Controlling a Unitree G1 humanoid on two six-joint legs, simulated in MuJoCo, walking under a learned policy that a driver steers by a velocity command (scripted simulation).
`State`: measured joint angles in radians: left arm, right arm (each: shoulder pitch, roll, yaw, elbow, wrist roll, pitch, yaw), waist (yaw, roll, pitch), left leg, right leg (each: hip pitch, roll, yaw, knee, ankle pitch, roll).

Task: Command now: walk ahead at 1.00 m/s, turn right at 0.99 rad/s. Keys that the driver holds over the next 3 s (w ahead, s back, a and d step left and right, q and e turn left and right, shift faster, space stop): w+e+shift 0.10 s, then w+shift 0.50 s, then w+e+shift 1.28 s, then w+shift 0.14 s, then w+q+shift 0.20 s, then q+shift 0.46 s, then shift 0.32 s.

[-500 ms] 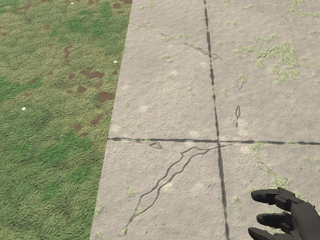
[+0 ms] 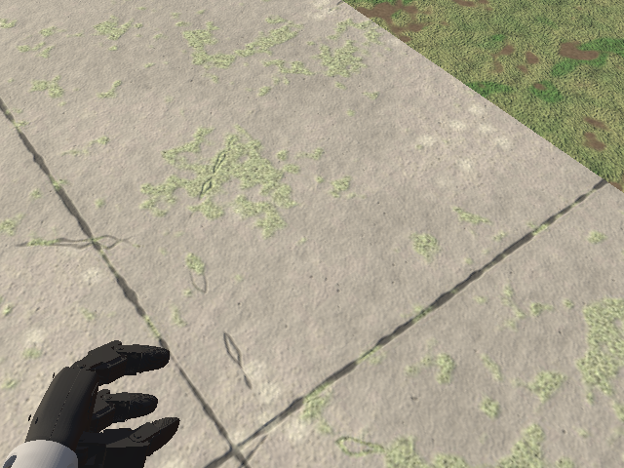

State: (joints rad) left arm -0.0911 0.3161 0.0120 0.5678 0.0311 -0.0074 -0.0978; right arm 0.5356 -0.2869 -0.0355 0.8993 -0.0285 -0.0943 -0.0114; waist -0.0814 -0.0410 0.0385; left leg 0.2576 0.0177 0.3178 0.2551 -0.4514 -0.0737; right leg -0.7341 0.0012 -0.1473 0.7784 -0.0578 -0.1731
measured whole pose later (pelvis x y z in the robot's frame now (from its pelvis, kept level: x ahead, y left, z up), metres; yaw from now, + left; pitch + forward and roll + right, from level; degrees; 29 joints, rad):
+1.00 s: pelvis +0.93 -0.17 -0.01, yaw -33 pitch +1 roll +0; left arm 0.14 0.30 0.03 0.74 0.02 -0.04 -0.04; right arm 0.39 -0.25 -0.02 0.86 -0.03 -0.07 -0.01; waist 0.00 0.00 0.05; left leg -0.04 0.03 0.09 1.18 -0.35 -0.02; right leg -0.53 0.17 -0.10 0.69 -0.20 -0.21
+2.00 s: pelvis +1.50 -0.85 +0.02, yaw -87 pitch +0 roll -1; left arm 0.41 0.32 0.06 0.83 0.02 -0.04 0.01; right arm 0.14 -0.24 0.01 0.63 -0.06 -0.06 0.01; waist 0.02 0.00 0.05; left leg -0.61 0.15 -0.07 1.18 -0.37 -0.06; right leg -0.16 0.24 0.04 0.45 -0.28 -0.19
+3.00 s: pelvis +1.62 -1.42 +0.02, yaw -54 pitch +0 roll -2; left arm 0.21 0.28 0.05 0.74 -0.01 0.03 0.04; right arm 0.15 -0.27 -0.03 0.62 -0.01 0.05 -0.01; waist 0.05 0.00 0.03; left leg -0.33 -0.01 -0.03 0.64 -0.34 0.04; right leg -0.42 -0.02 -0.02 0.57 -0.21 0.01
